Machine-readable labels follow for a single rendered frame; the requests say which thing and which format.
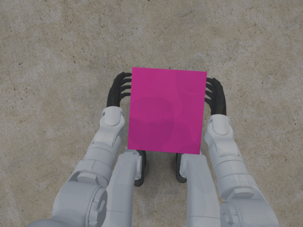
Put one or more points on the robot left upper arm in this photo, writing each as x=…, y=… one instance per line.
x=77, y=205

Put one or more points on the carton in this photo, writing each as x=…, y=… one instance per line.
x=166, y=110

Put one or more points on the robot left hand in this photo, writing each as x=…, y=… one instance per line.
x=115, y=96

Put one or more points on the robot right hand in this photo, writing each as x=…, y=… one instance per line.
x=217, y=102

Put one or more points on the robot right foot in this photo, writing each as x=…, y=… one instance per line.
x=178, y=176

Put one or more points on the left robot forearm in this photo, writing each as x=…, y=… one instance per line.
x=95, y=168

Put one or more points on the right robot forearm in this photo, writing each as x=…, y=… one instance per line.
x=234, y=181

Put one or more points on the robot right upper arm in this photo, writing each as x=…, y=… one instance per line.
x=247, y=213

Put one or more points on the robot left thigh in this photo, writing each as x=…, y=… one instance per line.
x=120, y=190

